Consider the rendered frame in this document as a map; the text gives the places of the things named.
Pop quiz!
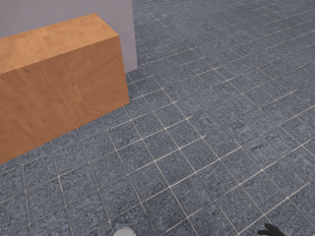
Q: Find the right robot hand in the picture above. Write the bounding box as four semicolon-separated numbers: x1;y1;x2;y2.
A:
257;223;285;236

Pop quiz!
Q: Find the pedestal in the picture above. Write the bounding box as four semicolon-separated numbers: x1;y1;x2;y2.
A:
0;13;130;165

